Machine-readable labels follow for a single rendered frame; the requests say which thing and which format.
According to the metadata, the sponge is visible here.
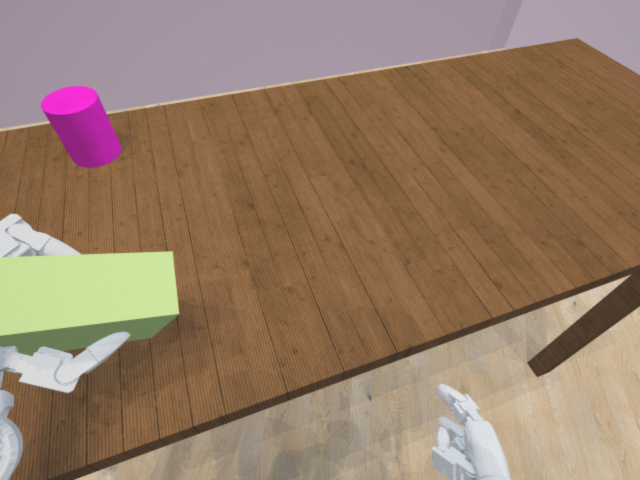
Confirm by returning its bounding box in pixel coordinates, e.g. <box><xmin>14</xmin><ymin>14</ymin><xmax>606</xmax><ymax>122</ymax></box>
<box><xmin>0</xmin><ymin>251</ymin><xmax>179</xmax><ymax>356</ymax></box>

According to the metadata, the robot right hand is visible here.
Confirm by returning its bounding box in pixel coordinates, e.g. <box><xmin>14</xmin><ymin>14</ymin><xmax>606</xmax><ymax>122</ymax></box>
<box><xmin>432</xmin><ymin>384</ymin><xmax>511</xmax><ymax>480</ymax></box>

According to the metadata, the left robot forearm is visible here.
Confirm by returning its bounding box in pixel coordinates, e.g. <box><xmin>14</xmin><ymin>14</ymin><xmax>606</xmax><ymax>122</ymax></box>
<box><xmin>0</xmin><ymin>390</ymin><xmax>23</xmax><ymax>480</ymax></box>

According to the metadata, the robot left hand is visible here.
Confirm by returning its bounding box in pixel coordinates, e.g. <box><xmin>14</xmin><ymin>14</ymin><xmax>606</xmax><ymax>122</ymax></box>
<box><xmin>0</xmin><ymin>214</ymin><xmax>130</xmax><ymax>393</ymax></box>

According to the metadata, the table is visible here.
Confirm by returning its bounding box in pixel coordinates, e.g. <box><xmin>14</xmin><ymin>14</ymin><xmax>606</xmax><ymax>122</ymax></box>
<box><xmin>0</xmin><ymin>38</ymin><xmax>640</xmax><ymax>480</ymax></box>

